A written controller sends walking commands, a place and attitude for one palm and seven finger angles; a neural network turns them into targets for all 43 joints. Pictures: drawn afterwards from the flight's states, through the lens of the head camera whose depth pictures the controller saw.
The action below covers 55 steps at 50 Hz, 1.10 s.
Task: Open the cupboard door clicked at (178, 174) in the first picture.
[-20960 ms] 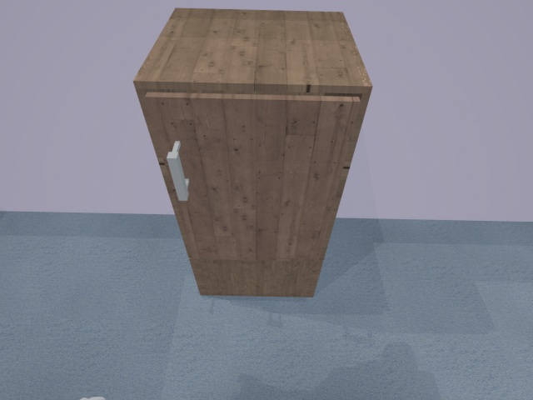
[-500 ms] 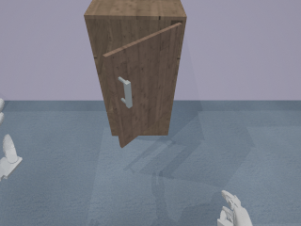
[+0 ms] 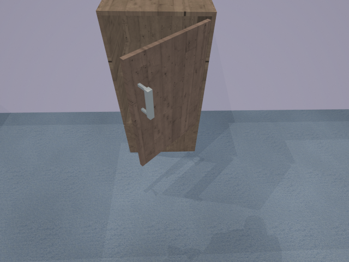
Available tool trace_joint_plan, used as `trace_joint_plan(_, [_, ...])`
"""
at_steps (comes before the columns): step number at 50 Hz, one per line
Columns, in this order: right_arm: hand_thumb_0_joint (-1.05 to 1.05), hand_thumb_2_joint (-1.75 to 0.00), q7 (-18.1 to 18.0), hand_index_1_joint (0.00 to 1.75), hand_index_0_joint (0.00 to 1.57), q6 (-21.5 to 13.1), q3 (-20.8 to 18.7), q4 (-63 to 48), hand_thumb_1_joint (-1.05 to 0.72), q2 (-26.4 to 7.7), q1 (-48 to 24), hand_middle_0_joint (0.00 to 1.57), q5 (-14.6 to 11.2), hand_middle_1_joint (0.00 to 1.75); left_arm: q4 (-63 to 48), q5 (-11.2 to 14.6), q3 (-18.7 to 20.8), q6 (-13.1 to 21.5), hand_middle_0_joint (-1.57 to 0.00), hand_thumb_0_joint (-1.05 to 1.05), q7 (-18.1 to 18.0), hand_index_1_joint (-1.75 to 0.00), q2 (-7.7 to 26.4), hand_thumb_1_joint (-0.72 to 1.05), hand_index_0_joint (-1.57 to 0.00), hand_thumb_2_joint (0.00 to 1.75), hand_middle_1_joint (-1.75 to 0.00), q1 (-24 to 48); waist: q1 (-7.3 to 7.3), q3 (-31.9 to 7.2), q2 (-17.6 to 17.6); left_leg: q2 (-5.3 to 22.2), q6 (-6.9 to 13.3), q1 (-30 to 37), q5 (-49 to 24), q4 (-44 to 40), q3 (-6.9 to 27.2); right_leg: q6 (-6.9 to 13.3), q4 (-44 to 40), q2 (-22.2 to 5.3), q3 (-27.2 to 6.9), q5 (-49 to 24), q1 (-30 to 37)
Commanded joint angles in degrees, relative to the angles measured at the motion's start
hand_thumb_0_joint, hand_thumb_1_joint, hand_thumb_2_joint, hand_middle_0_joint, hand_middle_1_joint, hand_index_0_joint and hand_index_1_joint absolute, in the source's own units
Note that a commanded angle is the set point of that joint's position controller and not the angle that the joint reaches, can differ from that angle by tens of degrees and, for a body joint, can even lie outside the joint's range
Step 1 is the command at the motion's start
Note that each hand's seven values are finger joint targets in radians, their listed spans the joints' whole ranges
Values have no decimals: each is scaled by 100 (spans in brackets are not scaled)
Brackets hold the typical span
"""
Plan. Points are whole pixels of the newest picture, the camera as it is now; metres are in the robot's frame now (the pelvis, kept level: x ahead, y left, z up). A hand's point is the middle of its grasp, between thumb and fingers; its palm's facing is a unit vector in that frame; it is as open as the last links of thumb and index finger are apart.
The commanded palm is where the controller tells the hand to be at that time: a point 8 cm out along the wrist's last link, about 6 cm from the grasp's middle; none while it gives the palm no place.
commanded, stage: let the arm hang, fingers relaxed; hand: left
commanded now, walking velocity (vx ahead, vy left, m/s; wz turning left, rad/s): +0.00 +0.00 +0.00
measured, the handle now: (145, 101) +0.63 +0.12 -0.03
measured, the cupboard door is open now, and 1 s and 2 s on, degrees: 43 43 43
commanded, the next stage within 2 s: look to check the result in 0.82 s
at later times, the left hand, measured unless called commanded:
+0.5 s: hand out of the picture +0.01 +0.21 -0.16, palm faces +0.02 -0.96 -0.28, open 7.4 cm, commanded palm none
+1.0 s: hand out of the picture +0.08 +0.21 -0.15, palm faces +0.00 -0.95 -0.30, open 7.4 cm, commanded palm none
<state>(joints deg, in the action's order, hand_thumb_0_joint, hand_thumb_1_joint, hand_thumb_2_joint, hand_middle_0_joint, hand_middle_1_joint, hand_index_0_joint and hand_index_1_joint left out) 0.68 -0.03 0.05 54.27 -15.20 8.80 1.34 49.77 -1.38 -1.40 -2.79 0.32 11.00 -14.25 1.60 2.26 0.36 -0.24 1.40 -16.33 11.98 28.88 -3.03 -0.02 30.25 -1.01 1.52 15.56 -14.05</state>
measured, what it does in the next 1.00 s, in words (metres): stands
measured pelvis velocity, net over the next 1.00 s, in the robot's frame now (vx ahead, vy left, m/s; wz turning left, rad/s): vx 0.02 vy -0.01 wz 0.01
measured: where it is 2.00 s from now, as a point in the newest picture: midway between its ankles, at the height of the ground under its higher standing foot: outside the picture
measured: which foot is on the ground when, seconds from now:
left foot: down 0.00-1.00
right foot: down 0.00-1.00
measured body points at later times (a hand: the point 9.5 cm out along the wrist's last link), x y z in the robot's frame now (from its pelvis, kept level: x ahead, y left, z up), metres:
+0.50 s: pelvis +0.00 +0.00 +0.01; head +0.01 -0.02 +0.46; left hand +0.01 +0.26 -0.14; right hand +0.02 -0.24 -0.16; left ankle +0.04 +0.10 -0.74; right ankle +0.01 -0.12 -0.74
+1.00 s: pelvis +0.02 -0.01 +0.01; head +0.03 -0.02 +0.46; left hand +0.08 +0.26 -0.13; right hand +0.07 -0.29 -0.14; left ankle +0.04 +0.10 -0.74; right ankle +0.01 -0.12 -0.74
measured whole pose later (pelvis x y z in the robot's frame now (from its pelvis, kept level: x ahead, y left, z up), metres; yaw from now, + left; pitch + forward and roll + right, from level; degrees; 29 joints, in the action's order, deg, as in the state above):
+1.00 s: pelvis +0.02 -0.01 +0.01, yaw +0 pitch -2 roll +0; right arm -0.5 -0.2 -1.2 65.1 -16.1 8.3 0.9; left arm 64.9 -0.6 0.7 1.0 -0.6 15.3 -8.3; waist 0.6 3.1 -1.0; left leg 0.5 0.1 -9.0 8.7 19.3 -2.3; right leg 1.1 20.1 0.1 2.2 12.2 -6.4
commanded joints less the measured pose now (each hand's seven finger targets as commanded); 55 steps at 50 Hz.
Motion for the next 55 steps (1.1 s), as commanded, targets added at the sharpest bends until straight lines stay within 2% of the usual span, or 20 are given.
trace_joint_plan(1, [0,-90,-109,30,20,-61,-109,79,-90,-610,-6,20,-11,30,288,43,331,343,-20,0,-111,-30,1141,90,-20,90,-30,-22,-137,-329,-630,515,22,293,71,-932,717,261,-1042,-482,-660,-75,166])
trace_joint_plan(5, [0,-90,-161,30,20,-32,-158,432,-90,-543,270,20,-20,30,861,59,353,367,-20,0,-116,-30,1059,90,-20,90,-30,-142,-130,-369,-688,544,33,437,186,-979,723,298,-1231,-504,-578,-86,253])
trace_joint_plan(6, [0,-90,-169,30,20,-21,-167,509,-90,-528,318,20,-25,30,974,66,338,364,-20,0,-118,-30,1042,90,-20,90,-30,-134,-119,-264,-573,559,28,446,246,-1010,722,300,-1267,-497,-549,-18,182])
trace_joint_plan(7, [0,-90,-177,30,20,-7,-185,543,-90,-563,390,20,-39,30,1054,64,338,366,-20,0,-124,-30,1045,90,-20,90,-30,-161,-121,-161,-299,580,45,477,249,-1006,749,298,-1319,-490,-522,56,103])
trace_joint_plan(8, [0,-90,-187,30,20,-2,-190,613,-90,-532,451,20,-32,30,1141,66,323,364,-20,0,-128,-30,992,90,-20,90,-30,-167,-104,-154,-246,583,52,521,207,-1001,727,300,-1349,-509,-522,59,75])
trace_joint_plan(15, [0,-90,-204,30,20,11,-218,828,-90,-506,630,20,-29,30,1398,65,323,330,-20,0,-157,-30,1001,90,-20,90,-30,-231,-125,53,-90,620,82,433,468,-1172,778,288,-1323,-483,-455,269,36])
trace_joint_plan(21, [0,-90,-193,30,20,-12,-237,896,-90,-508,589,20,-25,30,1390,62,345,358,-20,0,-176,-30,1072,90,-20,90,-30,-78,-115,132,144,600,75,518,189,-1145,727,281,-1354,-521,-476,221,-8])
trace_joint_plan(23, [0,-90,-184,30,20,-18,-235,901,-90,-493,542,20,-17,30,1374,59,353,364,-20,0,-181,-30,1077,90,-20,90,-30,-13,-115,134,-12,600,66,515,144,-1161,723,274,-1332,-524,-477,162,6])
trace_joint_plan(28, [0,-90,-176,30,20,-46,-228,897,-90,-507,389,20,-9,30,1313,52,369,378,-20,0,-178,-30,1107,90,-20,90,-30,157,-129,152,-12,611,50,511,-72,-1201,729,251,-1322,-524,-492,-71,100])
trace_joint_plan(30, [0,-90,-172,30,20,-59,-233,885,-90,-542,313,20,-4,30,1301,53,374,389,-20,0,-174,-30,1131,90,-20,90,-30,218,-138,100,-138,620,35,564,-135,-1225,713,241,-1329,-536,-484,-167,151])
trace_joint_plan(35, [0,-90,-171,30,20,-96,-244,847,-90,-669,147,20,-7,30,1228,50,402,426,-20,0,-165,-30,1232,90,-20,90,-30,405,-132,22,-77,639,28,658,-469,-1223,722,238,-1359,-550,-507,-469,291])
trace_joint_plan(38, [0,-90,-175,30,20,-117,-255,824,-90,-748,49,20,-9,30,1213,53,419,455,-20,0,-163,-30,1293,90,-20,90,-30,477,-135,-150,-66,660,28,800,-725,-1188,701,242,-1379,-572,-523,-729,417])
trace_joint_plan(40, [0,-90,-176,30,20,-122,-252,824,-90,-806,3,20,-9,30,1205,61,422,460,-20,0,-158,-30,1328,90,-20,90,-30,522,-129,-186,-167,672,16,847,-762,-1211,696,245,-1401,-574,-540,-786,464])
trace_joint_plan(43, [0,-90,-176,30,20,-124,-252,819,-90,-876,-69,20,-14,30,1206,60,423,465,-20,0,-154,-30,1389,90,-20,90,-30,588,-130,-196,-47,691,18,894,-819,-1226,697,247,-1427,-584,-530,-860,498])
trace_joint_plan(49, [0,-90,-179,30,20,-117,-254,808,-90,-1037,-157,20,-18,30,1226,71,426,482,-20,0,-150,-30,1510,90,-20,90,-30,681,-110,-272,-5,718,6,1043,-971,-1226,678,250,-1482,-598,-554,-1100,580])
trace_joint_plan(51, [0,-90,-177,30,20,-121,-252,819,-90,-1086,-193,20,-22,30,1246,74,419,483,-20,0,-149,-30,1560,90,-20,90,-30,697,-112,-331,-93,725,4,1098,-1043,-1235,673,253,-1489,-617,-552,-1183,638])
trace_joint_plan(55, [0,-90,-176,30,20,-111,-248,806,-90,-1152,-266,20,-25,30,1264,77,422,490,-20,0,-149,-30,1628,90,-20,90,-30,727,-114,-327,14,730,-1,1161,-1078,-1234,667,251,-1535,-625,-554,-1285,656])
